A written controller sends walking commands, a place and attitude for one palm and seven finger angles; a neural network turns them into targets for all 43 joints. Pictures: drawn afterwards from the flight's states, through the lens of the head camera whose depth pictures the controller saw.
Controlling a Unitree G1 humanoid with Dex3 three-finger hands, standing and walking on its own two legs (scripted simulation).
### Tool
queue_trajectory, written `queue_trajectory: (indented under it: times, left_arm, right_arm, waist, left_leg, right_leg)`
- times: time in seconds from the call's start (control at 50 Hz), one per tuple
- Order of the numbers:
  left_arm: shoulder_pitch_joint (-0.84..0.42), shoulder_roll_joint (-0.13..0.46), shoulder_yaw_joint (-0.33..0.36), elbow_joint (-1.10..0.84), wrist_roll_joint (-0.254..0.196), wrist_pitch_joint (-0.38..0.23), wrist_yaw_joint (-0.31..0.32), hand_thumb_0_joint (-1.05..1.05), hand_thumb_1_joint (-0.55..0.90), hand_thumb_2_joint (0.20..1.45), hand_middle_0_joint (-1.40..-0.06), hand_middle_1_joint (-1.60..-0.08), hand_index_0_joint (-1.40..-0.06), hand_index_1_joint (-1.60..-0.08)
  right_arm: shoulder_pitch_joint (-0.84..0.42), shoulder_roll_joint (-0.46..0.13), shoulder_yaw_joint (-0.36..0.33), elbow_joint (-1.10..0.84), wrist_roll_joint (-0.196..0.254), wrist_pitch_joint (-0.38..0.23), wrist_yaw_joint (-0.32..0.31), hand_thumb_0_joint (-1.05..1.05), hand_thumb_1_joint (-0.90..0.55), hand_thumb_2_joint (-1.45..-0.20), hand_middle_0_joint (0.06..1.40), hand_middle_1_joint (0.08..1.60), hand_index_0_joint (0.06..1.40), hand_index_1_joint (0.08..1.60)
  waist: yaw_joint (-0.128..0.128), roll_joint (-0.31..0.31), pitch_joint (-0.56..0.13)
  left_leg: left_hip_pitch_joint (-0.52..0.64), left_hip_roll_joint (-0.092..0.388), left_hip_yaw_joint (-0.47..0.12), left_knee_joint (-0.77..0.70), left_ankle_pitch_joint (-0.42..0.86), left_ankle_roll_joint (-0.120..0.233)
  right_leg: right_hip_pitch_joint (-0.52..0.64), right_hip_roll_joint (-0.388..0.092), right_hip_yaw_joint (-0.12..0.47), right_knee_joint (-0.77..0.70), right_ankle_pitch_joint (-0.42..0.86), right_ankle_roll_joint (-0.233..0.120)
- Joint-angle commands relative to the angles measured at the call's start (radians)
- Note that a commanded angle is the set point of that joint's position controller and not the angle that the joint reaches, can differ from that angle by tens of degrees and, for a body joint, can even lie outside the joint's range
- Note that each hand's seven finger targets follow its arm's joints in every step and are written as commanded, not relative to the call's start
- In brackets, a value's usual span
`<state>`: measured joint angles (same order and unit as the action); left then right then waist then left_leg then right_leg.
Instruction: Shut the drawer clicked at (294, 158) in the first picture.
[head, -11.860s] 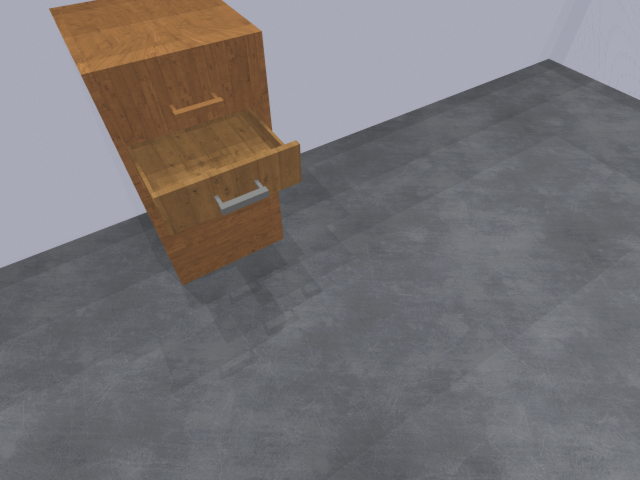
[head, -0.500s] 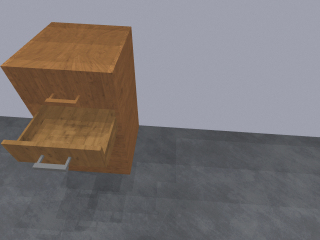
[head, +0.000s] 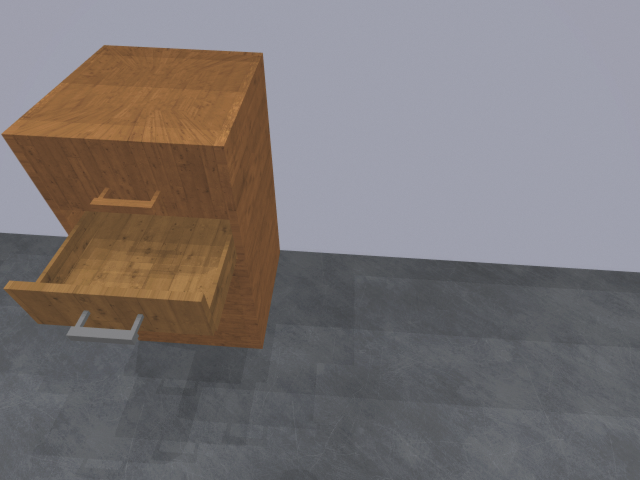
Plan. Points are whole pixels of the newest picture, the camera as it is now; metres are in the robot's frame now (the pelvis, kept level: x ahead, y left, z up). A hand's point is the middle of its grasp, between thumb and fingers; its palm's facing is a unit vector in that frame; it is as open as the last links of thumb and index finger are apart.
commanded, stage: look again from close up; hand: left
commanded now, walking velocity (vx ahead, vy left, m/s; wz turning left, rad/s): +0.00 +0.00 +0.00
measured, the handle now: (107, 326) +0.42 +0.45 -0.22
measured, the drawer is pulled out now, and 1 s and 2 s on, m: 0.22 0.22 0.18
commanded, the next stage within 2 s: raise the hand and make a fist in 0.46 s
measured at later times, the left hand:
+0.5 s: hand out of the picture +0.04 +0.20 -0.17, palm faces +0.00 -0.97 -0.26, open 7.4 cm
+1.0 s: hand (204, 415) +0.23 +0.18 -0.11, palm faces -0.02 -1.00 +0.02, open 5.9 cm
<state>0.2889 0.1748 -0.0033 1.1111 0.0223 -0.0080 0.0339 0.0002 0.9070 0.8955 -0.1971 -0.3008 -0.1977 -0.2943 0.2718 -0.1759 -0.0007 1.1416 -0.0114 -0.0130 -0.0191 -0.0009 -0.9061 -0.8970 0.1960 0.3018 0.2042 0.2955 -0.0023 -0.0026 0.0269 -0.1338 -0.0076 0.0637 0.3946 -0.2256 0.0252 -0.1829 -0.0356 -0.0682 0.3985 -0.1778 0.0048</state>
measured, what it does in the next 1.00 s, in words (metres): lowers itself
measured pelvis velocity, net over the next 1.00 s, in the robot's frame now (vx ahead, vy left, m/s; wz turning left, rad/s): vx -0.02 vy -0.03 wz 0.01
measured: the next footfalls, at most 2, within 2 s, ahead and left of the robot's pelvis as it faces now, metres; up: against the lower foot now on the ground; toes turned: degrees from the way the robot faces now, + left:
none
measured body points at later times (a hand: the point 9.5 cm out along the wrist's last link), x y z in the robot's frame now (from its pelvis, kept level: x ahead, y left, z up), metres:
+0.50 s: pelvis +0.01 -0.01 +0.00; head +0.01 -0.01 +0.45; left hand +0.04 +0.25 -0.15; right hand +0.04 -0.27 -0.15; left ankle +0.00 +0.10 -0.74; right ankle +0.02 -0.12 -0.74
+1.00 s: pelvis -0.02 -0.03 -0.13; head +0.07 -0.01 +0.31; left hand +0.23 +0.24 -0.11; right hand +0.21 -0.27 -0.18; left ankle +0.00 +0.10 -0.74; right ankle +0.02 -0.12 -0.74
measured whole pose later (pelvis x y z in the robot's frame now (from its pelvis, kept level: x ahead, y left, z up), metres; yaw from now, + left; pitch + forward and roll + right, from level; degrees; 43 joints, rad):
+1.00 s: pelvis -0.02 -0.03 -0.13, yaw +1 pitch +17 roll +0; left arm 0.13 0.24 0.26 0.35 -0.32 -0.48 -0.44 0.01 0.90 0.90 -0.47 -0.60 -0.47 -0.59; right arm 0.14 -0.27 -0.03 0.49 0.02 -0.25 -0.03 0.01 -0.90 -0.90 0.20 0.30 0.21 0.30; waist 0.01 -0.03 -0.13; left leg -1.02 0.04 0.01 1.33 -0.61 -0.01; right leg -1.06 -0.03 -0.09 1.31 -0.56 -0.05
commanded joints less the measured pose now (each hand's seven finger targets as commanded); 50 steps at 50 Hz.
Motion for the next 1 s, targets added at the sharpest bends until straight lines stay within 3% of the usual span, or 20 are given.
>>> queue_trajectory:
  times: [0.0, 0.52, 0.54, 0.56, 0.58, 0.6, 0.62, 0.64, 0.66, 0.7, 0.72, 0.74, 0.78, 0.8, 0.82, 0.84, 0.9, 0.94, 0.98]
  left_arm:
    - [0.037, 0.134, 0.023, -0.036, -0.003, -0.02, 0.001, 0.0, 0.9, 0.9, -0.2, -0.3, -0.2, -0.3]
    - [-0.06, 0.232, 0.033, -0.05, -0.004, -0.024, -0.011, 0.0, 0.9, 0.9, -0.2, -0.3, -0.2, -0.3]
    - [0.025, 0.145, 0.013, -0.022, -0.005, -0.038, 0.036, 0.0, 0.9, 0.9, -0.2, -0.3, -0.2, -0.3]
    - [-0.714, 0.421, 0.278, -1.415, -0.194, -0.265, 0.007, 0.0, 0.9, 0.9, -0.22, -0.322, -0.22, -0.322]
    - [-0.196, 0.343, 0.229, -1.101, -0.135, -0.234, 0.019, 0.0, 0.9, 0.9, -0.24, -0.343, -0.24, -0.343]
    - [0.023, 0.031, 0.073, -0.923, -0.198, -0.161, 0.008, 0.0, 0.9, 0.9, -0.26, -0.365, -0.26, -0.365]
    - [-0.033, 0.011, 0.08, -0.886, -0.22, -0.17, -0.009, 0.0, 0.9, 0.9, -0.28, -0.387, -0.28, -0.387]
    - [-0.188, 0.082, 0.14, -0.939, -0.231, -0.246, -0.024, 0.0, 0.9, 0.9, -0.3, -0.408, -0.3, -0.408]
    - [-0.179, 0.11, 0.191, -0.845, -0.237, -0.324, -0.054, 0.0, 0.9, 0.9, -0.32, -0.43, -0.32, -0.43]
    - [-0.039, 0.054, 0.219, -0.683, -0.266, -0.483, -0.149, 0.0, 0.9, 0.9, -0.36, -0.473, -0.36, -0.473]
    - [0.007, 0.079, 0.261, -0.641, -0.275, -0.566, -0.21, 0.0, 0.9, 0.9, -0.38, -0.495, -0.38, -0.495]
    - [-0.018, 0.088, 0.262, -0.681, -0.283, -0.654, -0.273, 0.0, 0.9, 0.9, -0.4, -0.517, -0.4, -0.517]
    - [-0.071, 0.135, 0.272, -0.687, -0.291, -0.791, -0.401, 0.0, 0.9, 0.9, -0.44, -0.56, -0.44, -0.56]
    - [-0.084, 0.167, 0.283, -0.696, -0.301, -0.804, -0.455, 0.0, 0.9, 0.9, -0.46, -0.582, -0.46, -0.582]
    - [-0.088, 0.22, 0.332, -0.678, -0.325, -0.769, -0.492, 0.0, 0.9, 0.9, -0.48, -0.603, -0.48, -0.603]
    - [-0.122, 0.235, 0.332, -0.754, -0.353, -0.72, -0.519, 0.0, 0.9, 0.9, -0.5, -0.625, -0.5, -0.625]
    - [-0.212, 0.283, 0.383, -0.947, -0.404, -0.562, -0.512, 0.0, 0.9, 0.9, -0.56, -0.69, -0.56, -0.69]
    - [-0.34, 0.319, 0.405, -1.119, -0.394, -0.527, -0.463, 0.0, 0.9, 0.9, -0.6, -0.733, -0.6, -0.733]
    - [-0.373, 0.284, 0.373, -1.194, -0.353, -0.526, -0.407, 0.0, 0.9, 0.9, -0.64, -0.777, -0.64, -0.777]
  right_arm:
    - [0.03, -0.143, -0.025, -0.035, 0.003, -0.016, -0.005, 0.0, -0.9, -0.9, 0.2, 0.3, 0.2, 0.3]
    - [-0.057, -0.235, -0.022, -0.053, 0.001, -0.021, -0.001, 0.0, -0.9, -0.9, 0.2, 0.3, 0.2, 0.3]
    - [-0.075, -0.154, -0.007, -0.108, 0.006, -0.032, 0.007, 0.0, -0.9, -0.9, 0.2, 0.3, 0.2, 0.3]
    - [-0.056, -0.262, -0.04, -0.444, 0.06, -0.156, -0.04, 0.0, -0.9, -0.9, 0.2, 0.3, 0.2, 0.3]
    - [-0.135, -0.232, -0.033, -0.425, 0.05, -0.231, -0.074, 0.0, -0.9, -0.9, 0.2, 0.3, 0.2, 0.3]
    - [-0.105, -0.178, -0.028, -0.403, 0.067, -0.251, -0.075, 0.0, -0.9, -0.9, 0.2, 0.3, 0.2, 0.3]
    - [-0.074, -0.212, -0.039, -0.424, 0.064, -0.269, -0.064, 0.0, -0.9, -0.9, 0.2, 0.3, 0.2, 0.3]
    - [-0.086, -0.232, -0.053, -0.479, 0.054, -0.277, -0.061, 0.0, -0.9, -0.9, 0.2, 0.3, 0.2, 0.3]
    - [-0.092, -0.235, -0.07, -0.488, 0.04, -0.284, -0.061, 0.0, -0.9, -0.9, 0.2, 0.3, 0.2, 0.3]
    - [-0.12, -0.22, -0.074, -0.54, 0.023, -0.309, -0.045, 0.0, -0.9, -0.9, 0.2, 0.3, 0.2, 0.3]
    - [-0.111, -0.217, -0.084, -0.564, 0.024, -0.322, -0.026, 0.0, -0.9, -0.9, 0.2, 0.3, 0.2, 0.3]
    - [-0.117, -0.214, -0.086, -0.593, 0.017, -0.333, -0.009, 0.0, -0.9, -0.9, 0.2, 0.3, 0.2, 0.3]
    - [-0.121, -0.221, -0.093, -0.642, 0.013, -0.353, 0.015, 0.0, -0.9, -0.9, 0.2, 0.3, 0.2, 0.3]
    - [-0.129, -0.229, -0.092, -0.676, 0.016, -0.357, 0.019, 0.0, -0.9, -0.9, 0.2, 0.3, 0.2, 0.3]
    - [-0.111, -0.238, -0.095, -0.699, 0.024, -0.347, 0.018, 0.0, -0.9, -0.9, 0.2, 0.3, 0.2, 0.3]
    - [-0.13, -0.243, -0.09, -0.752, 0.031, -0.335, 0.013, 0.0, -0.9, -0.9, 0.2, 0.3, 0.2, 0.3]
    - [-0.118, -0.229, -0.078, -0.812, 0.046, -0.293, -0.017, 0.0, -0.9, -0.9, 0.2, 0.3, 0.2, 0.3]
    - [-0.096, -0.22, -0.076, -0.796, 0.04, -0.278, -0.031, 0.0, -0.9, -0.9, 0.2, 0.3, 0.2, 0.3]
    - [-0.072, -0.207, -0.071, -0.759, 0.032, -0.275, -0.036, 0.0, -0.9, -0.9, 0.2, 0.3, 0.2, 0.3]
  waist:
    - [0.004, -0.003, 0.045]
    - [0.006, 0.011, 0.002]
    - [0.016, 0.024, 0.024]
    - [-0.075, 0.151, -0.396]
    - [0.036, 0.231, -0.329]
    - [-0.028, 0.154, -0.178]
    - [-0.057, 0.068, -0.064]
    - [-0.077, -0.049, 0.042]
    - [-0.069, -0.129, 0.057]
    - [-0.018, -0.235, 0.005]
    - [0.017, -0.171, -0.053]
    - [0.036, -0.114, -0.141]
    - [0.037, -0.088, -0.261]
    - [0.045, -0.057, -0.329]
    - [0.054, -0.048, -0.359]
    - [0.059, -0.045, -0.409]
    - [0.052, 0.0, -0.488]
    - [0.027, 0.074, -0.538]
    - [-0.005, 0.09, -0.566]
  left_leg:
    - [-0.085, 0.118, -0.119, -0.114, 0.013, 0.0]
    - [-0.038, 0.131, -0.125, -0.127, 0.1, -0.006]
    - [-0.103, 0.142, -0.052, 0.067, 0.167, -0.028]
    - [0.146, -0.008, -0.077, -0.034, 0.226, -0.018]
    - [0.122, 0.02, -0.03, -0.016, 0.284, -0.006]
    - [0.047, 0.021, -0.035, 0.003, 0.225, -0.02]
    - [-0.064, 0.016, -0.066, 0.042, 0.127, -0.024]
    - [-0.189, 0.013, -0.089, 0.09, -0.011, -0.023]
    - [-0.291, 0.002, -0.083, 0.152, -0.125, -0.023]
    - [-0.493, -0.017, -0.075, 0.317, -0.211, -0.025]
    - [-0.548, -0.022, -0.063, 0.393, -0.202, -0.031]
    - [-0.61, -0.028, -0.056, 0.467, -0.199, -0.036]
    - [-0.74, -0.027, -0.058, 0.619, -0.163, -0.032]
    - [-0.791, -0.027, -0.05, 0.673, -0.164, -0.026]
    - [-0.825, -0.024, -0.044, 0.71, -0.158, -0.021]
    - [-0.859, -0.03, -0.033, 0.725, -0.179, -0.017]
    - [-0.85, -0.019, -0.03, 0.739, -0.148, -0.003]
    - [-0.807, 0.0, -0.049, 0.76, -0.085, 0.002]
    - [-0.768, 0.013, -0.068, 0.771, 0.0, 0.006]
  right_leg:
    - [0.007, -0.088, 0.107, -0.083, 0.016, -0.024]
    - [0.058, -0.099, 0.108, -0.104, 0.083, -0.03]
    - [0.036, -0.144, 0.125, -0.019, 0.384, -0.017]
    - [0.129, -0.015, 0.051, 0.027, 0.267, -0.031]
    - [0.063, 0.018, 0.019, 0.071, 0.095, -0.056]
    - [-0.044, 0.03, -0.033, 0.072, 0.061, -0.041]
    - [-0.119, 0.021, -0.047, 0.07, 0.007, -0.026]
    - [-0.24, 0.02, -0.052, 0.103, -0.103, -0.014]
    - [-0.342, 0.019, -0.046, 0.141, -0.232, -0.009]
    - [-0.486, 0.016, -0.026, 0.278, -0.381, -0.012]
    - [-0.513, 0.011, 0.004, 0.349, -0.374, -0.024]
    - [-0.54, 0.008, 0.023, 0.429, -0.367, -0.03]
    - [-0.59, 0.01, 0.072, 0.573, -0.301, -0.04]
    - [-0.593, 0.005, 0.104, 0.618, -0.287, -0.039]
    - [-0.579, 0.004, 0.141, 0.635, -0.284, -0.041]
    - [-0.542, -0.003, 0.165, 0.627, -0.313, -0.031]
    - [-0.491, 0.005, 0.179, 0.602, -0.287, -0.017]
    - [-0.515, 0.02, 0.162, 0.639, -0.196, -0.018]
    - [-0.542, 0.03, 0.117, 0.684, -0.065, -0.02]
